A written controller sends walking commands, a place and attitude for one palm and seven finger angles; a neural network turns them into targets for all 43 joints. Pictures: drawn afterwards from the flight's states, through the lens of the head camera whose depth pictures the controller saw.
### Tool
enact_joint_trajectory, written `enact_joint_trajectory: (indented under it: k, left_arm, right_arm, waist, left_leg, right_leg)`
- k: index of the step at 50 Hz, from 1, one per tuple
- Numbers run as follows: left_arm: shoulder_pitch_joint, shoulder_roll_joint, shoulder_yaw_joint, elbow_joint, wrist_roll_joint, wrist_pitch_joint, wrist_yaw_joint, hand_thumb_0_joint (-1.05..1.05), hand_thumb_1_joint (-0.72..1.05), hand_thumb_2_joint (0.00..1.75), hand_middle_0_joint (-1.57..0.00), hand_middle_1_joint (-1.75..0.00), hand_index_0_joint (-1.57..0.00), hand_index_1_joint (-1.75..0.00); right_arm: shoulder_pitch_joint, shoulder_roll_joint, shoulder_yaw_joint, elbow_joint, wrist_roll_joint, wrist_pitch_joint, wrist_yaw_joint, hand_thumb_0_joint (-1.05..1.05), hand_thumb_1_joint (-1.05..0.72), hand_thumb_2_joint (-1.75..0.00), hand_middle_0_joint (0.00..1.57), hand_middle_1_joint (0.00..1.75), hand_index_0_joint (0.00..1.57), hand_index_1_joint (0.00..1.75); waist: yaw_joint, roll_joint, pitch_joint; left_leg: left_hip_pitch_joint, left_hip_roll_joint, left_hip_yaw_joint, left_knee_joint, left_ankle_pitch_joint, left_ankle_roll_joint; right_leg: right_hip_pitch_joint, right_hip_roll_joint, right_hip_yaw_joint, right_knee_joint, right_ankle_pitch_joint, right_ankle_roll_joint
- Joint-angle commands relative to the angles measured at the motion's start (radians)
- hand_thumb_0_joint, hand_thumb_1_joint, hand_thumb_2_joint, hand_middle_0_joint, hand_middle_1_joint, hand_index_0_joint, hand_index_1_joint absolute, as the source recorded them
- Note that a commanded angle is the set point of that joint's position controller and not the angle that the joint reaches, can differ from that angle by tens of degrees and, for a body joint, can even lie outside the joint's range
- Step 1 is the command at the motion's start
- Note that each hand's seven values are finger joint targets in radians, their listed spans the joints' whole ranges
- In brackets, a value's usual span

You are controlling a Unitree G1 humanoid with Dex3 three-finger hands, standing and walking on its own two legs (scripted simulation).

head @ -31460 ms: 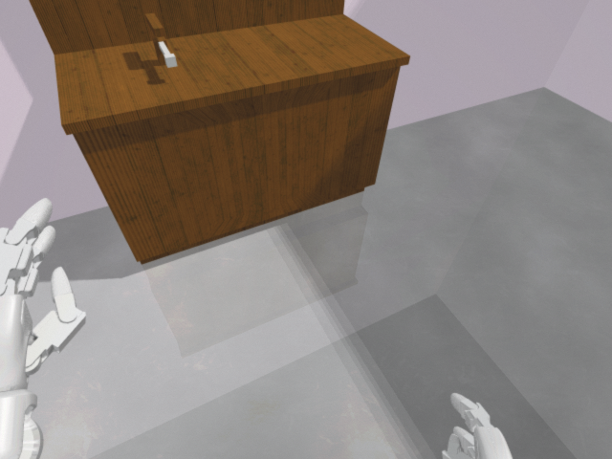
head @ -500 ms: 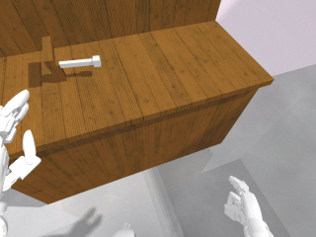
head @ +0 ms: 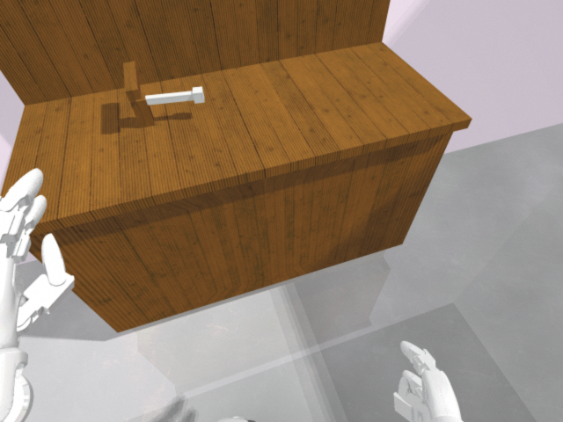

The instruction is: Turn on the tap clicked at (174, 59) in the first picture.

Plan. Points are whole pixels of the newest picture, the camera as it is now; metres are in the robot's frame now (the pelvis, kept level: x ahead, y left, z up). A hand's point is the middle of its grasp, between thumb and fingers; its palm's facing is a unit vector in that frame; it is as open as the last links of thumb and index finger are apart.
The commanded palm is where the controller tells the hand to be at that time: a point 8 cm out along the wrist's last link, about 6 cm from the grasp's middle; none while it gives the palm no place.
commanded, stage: stop stepping back and stand still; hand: left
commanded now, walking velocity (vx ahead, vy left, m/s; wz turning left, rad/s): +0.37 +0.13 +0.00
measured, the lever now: (198, 95) +0.82 +0.29 +0.01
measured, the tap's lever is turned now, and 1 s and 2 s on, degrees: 81 81 81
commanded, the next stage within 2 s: stand and check the lever's angle in 0.68 s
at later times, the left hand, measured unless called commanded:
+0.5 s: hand out of the picture +0.11 +0.25 +0.17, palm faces +0.54 -0.72 -0.43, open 7.4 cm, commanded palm +0.06 +0.27 +0.18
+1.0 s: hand (26, 369) +0.14 +0.25 +0.15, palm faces +0.53 -0.76 -0.38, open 7.4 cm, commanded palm +0.08 +0.27 +0.18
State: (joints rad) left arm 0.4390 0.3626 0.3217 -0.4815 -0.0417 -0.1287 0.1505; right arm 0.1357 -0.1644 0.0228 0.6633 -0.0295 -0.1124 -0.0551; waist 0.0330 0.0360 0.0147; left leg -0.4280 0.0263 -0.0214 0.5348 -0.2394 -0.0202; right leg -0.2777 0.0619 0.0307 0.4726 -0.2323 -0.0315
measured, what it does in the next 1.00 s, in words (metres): steps on the spot: left foot, then left foot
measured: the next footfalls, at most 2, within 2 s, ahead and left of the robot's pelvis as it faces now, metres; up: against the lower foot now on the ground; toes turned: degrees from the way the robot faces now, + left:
left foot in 0.28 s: -0.09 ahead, +0.12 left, +0.00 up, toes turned +7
left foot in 0.76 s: -0.02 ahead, +0.10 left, +0.00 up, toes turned +8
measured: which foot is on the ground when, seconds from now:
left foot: up 0.00-0.26, down 0.28-0.50, up 0.52-0.74, down 0.76-1.00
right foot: down 0.00-1.00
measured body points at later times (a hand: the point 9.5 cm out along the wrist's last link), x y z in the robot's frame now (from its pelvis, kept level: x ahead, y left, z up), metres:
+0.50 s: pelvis -0.08 -0.03 -0.01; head -0.10 -0.05 +0.44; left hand +0.07 +0.28 +0.19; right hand +0.06 -0.25 -0.12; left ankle -0.13 +0.11 -0.74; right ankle -0.01 -0.10 -0.74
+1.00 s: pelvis -0.05 -0.02 +0.00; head -0.04 -0.04 +0.45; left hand +0.10 +0.28 +0.17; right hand +0.14 -0.24 -0.10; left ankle -0.06 +0.10 -0.74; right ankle -0.03 -0.11 -0.74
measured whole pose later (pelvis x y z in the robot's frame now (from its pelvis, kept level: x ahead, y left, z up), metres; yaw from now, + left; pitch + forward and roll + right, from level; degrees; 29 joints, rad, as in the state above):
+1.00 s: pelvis -0.05 -0.02 +0.00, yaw +6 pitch -1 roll -1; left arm 0.41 0.29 0.33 -0.38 -0.03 -0.13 0.16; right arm 0.20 -0.23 -0.02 0.64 0.01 -0.12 -0.05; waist 0.02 0.06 0.04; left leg -0.25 0.03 0.02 0.57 -0.28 0.00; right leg -0.25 0.05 -0.05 0.52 -0.25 -0.06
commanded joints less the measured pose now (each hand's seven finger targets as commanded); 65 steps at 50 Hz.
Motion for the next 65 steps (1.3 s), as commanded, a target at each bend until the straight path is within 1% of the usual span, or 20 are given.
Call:
enact_joint_trajectory:
  k: [1,4,11,12,14,17,19,23,24,25,26,28,31,35,38,40,43,48,54,65]
  left_arm:
    - [0.026,0.192,0.131,-0.182,0.013,-0.069,0.012,0.00,0.90,0.90,-0.20,-0.30,-0.20,-0.30]
    - [0.050,0.178,0.148,-0.135,0.002,-0.057,0.022,0.00,0.90,0.90,-0.20,-0.30,-0.20,-0.30]
    - [-0.054,0.179,0.116,-0.130,0.004,-0.060,0.040,0.00,0.90,0.90,-0.20,-0.30,-0.20,-0.30]
    - [-0.061,0.172,0.100,-0.167,-0.004,-0.064,0.038,0.00,0.90,0.90,-0.20,-0.30,-0.20,-0.30]
    - [-0.092,0.171,0.096,-0.219,0.009,-0.074,0.044,0.00,0.90,0.90,-0.20,-0.30,-0.20,-0.30]
    - [-0.121,0.250,0.183,-0.249,0.019,-0.091,0.048,0.00,0.90,0.90,-0.20,-0.30,-0.20,-0.30]
    - [-0.063,0.138,0.105,-0.127,0.013,-0.074,0.039,0.00,0.90,0.90,-0.20,-0.30,-0.20,-0.30]
    - [-0.137,0.138,0.095,-0.057,0.019,-0.065,0.033,0.00,0.90,0.90,-0.20,-0.30,-0.20,-0.30]
    - [-0.134,0.144,0.090,-0.045,0.025,-0.067,0.028,0.00,0.90,0.90,-0.20,-0.30,-0.20,-0.30]
    - [-0.156,0.169,0.092,-0.053,0.025,-0.063,0.017,0.00,0.90,0.90,-0.20,-0.30,-0.20,-0.30]
    - [-0.214,0.177,0.102,-0.099,0.018,-0.074,0.005,0.00,0.90,0.90,-0.20,-0.30,-0.20,-0.30]
    - [-0.196,0.179,0.109,-0.089,0.023,-0.083,-0.004,0.00,0.90,0.90,-0.20,-0.30,-0.20,-0.30]
    - [-0.098,0.223,0.170,-0.206,0.009,-0.101,0.006,0.00,0.90,0.90,-0.20,-0.30,-0.20,-0.30]
    - [-0.001,0.208,0.188,-0.256,-0.003,-0.104,0.035,0.00,0.90,0.90,-0.20,-0.30,-0.20,-0.30]
    - [-0.014,0.158,0.163,-0.222,0.001,-0.107,0.044,0.00,0.90,0.90,-0.20,-0.30,-0.20,-0.30]
    - [-0.062,0.167,0.176,-0.142,0.008,-0.091,0.044,0.00,0.90,0.90,-0.20,-0.30,-0.20,-0.30]
    - [-0.044,0.118,0.120,-0.055,0.016,-0.074,0.029,0.00,0.90,0.90,-0.20,-0.30,-0.20,-0.30]
    - [-0.138,0.128,0.067,-0.142,0.011,-0.065,0.012,0.00,0.90,0.90,-0.20,-0.30,-0.20,-0.30]
    - [-0.038,0.202,0.167,-0.284,0.001,-0.090,0.036,0.00,0.90,0.90,-0.20,-0.30,-0.20,-0.30]
    - [0.025,0.118,0.103,-0.153,-0.013,-0.069,0.020,0.00,0.90,0.90,-0.20,-0.30,-0.20,-0.30]
  right_arm:
    - [-0.024,-0.144,-0.078,-0.175,0.029,-0.022,-0.010,0.00,-0.90,-0.90,0.20,0.30,0.20,0.30]
    - [-0.039,-0.133,-0.063,-0.193,0.034,0.006,-0.015,0.00,-0.90,-0.90,0.20,0.30,0.20,0.30]
    - [0.030,-0.178,-0.085,-0.197,0.039,-0.006,-0.034,0.00,-0.90,-0.90,0.20,0.30,0.20,0.30]
    - [0.026,-0.194,-0.086,-0.209,0.040,-0.017,-0.038,0.00,-0.90,-0.90,0.20,0.30,0.20,0.30]
    - [0.037,-0.210,-0.076,-0.216,0.041,-0.034,-0.031,0.00,-0.90,-0.90,0.20,0.30,0.20,0.30]
    - [0.045,-0.180,-0.084,-0.169,0.040,-0.066,-0.020,0.00,-0.90,-0.90,0.20,0.30,0.20,0.30]
    - [0.008,-0.173,-0.074,-0.159,0.043,-0.081,-0.017,0.00,-0.90,-0.90,0.20,0.30,0.20,0.30]
    - [-0.015,-0.193,-0.066,-0.146,0.030,-0.082,-0.036,0.00,-0.90,-0.90,0.20,0.30,0.20,0.30]
    - [-0.013,-0.185,-0.070,-0.145,0.027,-0.078,-0.033,0.00,-0.90,-0.90,0.20,0.30,0.20,0.30]
    - [-0.025,-0.182,-0.088,-0.155,0.035,-0.069,-0.026,0.00,-0.90,-0.90,0.20,0.30,0.20,0.30]
    - [-0.036,-0.184,-0.090,-0.155,0.031,-0.062,-0.022,0.00,-0.90,-0.90,0.20,0.30,0.20,0.30]
    - [-0.007,-0.163,-0.083,-0.130,0.029,-0.047,-0.002,0.00,-0.90,-0.90,0.20,0.30,0.20,0.30]
    - [-0.028,-0.142,-0.070,-0.164,0.035,-0.032,-0.001,0.00,-0.90,-0.90,0.20,0.30,0.20,0.30]
    - [-0.021,-0.129,-0.057,-0.190,0.022,-0.034,-0.016,0.00,-0.90,-0.90,0.20,0.30,0.20,0.30]
    - [-0.010,-0.168,-0.057,-0.204,0.026,-0.044,-0.020,0.00,-0.90,-0.90,0.20,0.30,0.20,0.30]
    - [-0.012,-0.156,-0.067,-0.189,0.037,-0.053,-0.019,0.00,-0.90,-0.90,0.20,0.30,0.20,0.30]
    - [-0.017,-0.163,-0.061,-0.185,0.050,-0.065,-0.020,0.00,-0.90,-0.90,0.20,0.30,0.20,0.30]
    - [-0.018,-0.170,-0.088,-0.184,0.046,-0.067,0.001,0.00,-0.90,-0.90,0.20,0.30,0.20,0.30]
    - [-0.049,-0.156,-0.071,-0.219,0.034,-0.065,-0.012,0.00,-0.90,-0.90,0.20,0.30,0.20,0.30]
    - [-0.046,-0.168,-0.070,-0.220,0.039,-0.037,-0.018,0.00,-0.90,-0.90,0.20,0.30,0.20,0.30]
  waist:
    - [-0.018,-0.236,-0.212]
    - [-0.047,-0.120,-0.205]
    - [-0.063,-0.156,-0.124]
    - [-0.067,-0.031,-0.117]
    - [-0.061,0.324,-0.035]
    - [-0.056,0.161,-0.010]
    - [-0.043,0.115,0.086]
    - [-0.021,0.063,0.048]
    - [-0.019,-0.113,0.006]
    - [-0.026,-0.371,-0.032]
    - [-0.026,-0.338,-0.025]
    - [-0.050,-0.181,-0.044]
    - [-0.040,-0.158,-0.069]
    - [-0.042,-0.076,-0.099]
    - [-0.034,0.238,-0.016]
    - [-0.031,0.119,-0.009]
    - [-0.030,0.083,0.018]
    - [-0.045,-0.176,-0.070]
    - [-0.017,0.032,-0.182]
    - [-0.029,-0.011,-0.154]
  left_leg:
    - [0.010,-0.052,-0.028,0.488,-0.158,0.001]
    - [0.024,-0.030,0.019,0.383,-0.106,0.004]
    - [0.237,-0.048,0.107,-0.101,-0.269,0.082]
    - [0.262,-0.005,0.044,-0.212,-0.310,0.108]
    - [0.314,0.248,-0.306,-0.376,-0.449,0.192]
    - [0.219,0.267,-0.289,-0.376,-0.386,0.231]
    - [0.130,0.235,-0.186,-0.343,-0.320,0.203]
    - [0.003,0.119,-0.022,-0.084,-0.321,0.122]
    - [-0.082,0.041,0.052,0.153,-0.294,0.100]
    - [-0.172,-0.041,0.091,0.430,-0.340,0.065]
    - [-0.169,-0.034,0.018,0.604,-0.283,0.049]
    - [-0.088,0.006,-0.006,0.609,-0.212,0.038]
    - [0.083,0.019,0.059,0.355,-0.168,0.035]
    - [0.287,-0.031,0.134,-0.006,-0.151,0.049]
    - [0.194,0.221,-0.272,-0.334,-0.384,0.151]
    - [0.072,0.231,-0.258,-0.350,-0.342,0.160]
    - [0.086,0.142,-0.093,-0.211,-0.159,0.109]
    - [0.147,0.003,0.034,0.073,-0.014,0.023]
    - [0.296,0.056,-0.007,-0.090,0.304,0.041]
    - [0.298,0.078,-0.003,-0.128,0.315,0.030]
  right_leg:
    - [-0.004,-0.342,0.274,-0.231,0.158,-0.086]
    - [0.023,-0.298,0.189,-0.203,0.039,-0.070]
    - [-0.016,-0.259,0.200,-0.246,-0.425,-0.028]
    - [-0.021,-0.198,0.157,-0.124,-0.392,-0.020]
    - [-0.255,-0.032,-0.088,0.334,-0.226,0.036]
    - [-0.353,-0.081,-0.024,0.615,-0.172,0.045]
    - [-0.263,-0.128,-0.027,0.421,-0.167,0.036]
    - [0.137,-0.051,-0.107,-0.010,-0.132,0.030]
    - [0.222,-0.141,0.078,-0.095,-0.189,-0.022]
    - [0.199,-0.366,0.491,-0.256,-0.363,-0.104]
    - [0.125,-0.423,0.559,-0.327,-0.415,-0.127]
    - [0.014,-0.372,0.450,-0.312,-0.535,-0.109]
    - [-0.061,-0.330,0.224,-0.282,-0.344,-0.105]
    - [-0.082,-0.261,0.123,-0.210,-0.396,-0.066]
    - [-0.103,-0.064,-0.039,0.169,-0.204,0.026]
    - [-0.024,-0.055,-0.035,0.299,-0.202,0.047]
    - [0.068,-0.064,-0.043,0.006,-0.046,0.053]
    - [0.105,-0.262,0.255,-0.173,0.194,-0.043]
    - [0.188,-0.156,0.075,-0.035,0.357,0.003]
    - [0.153,-0.104,0.038,-0.074,0.326,0.025]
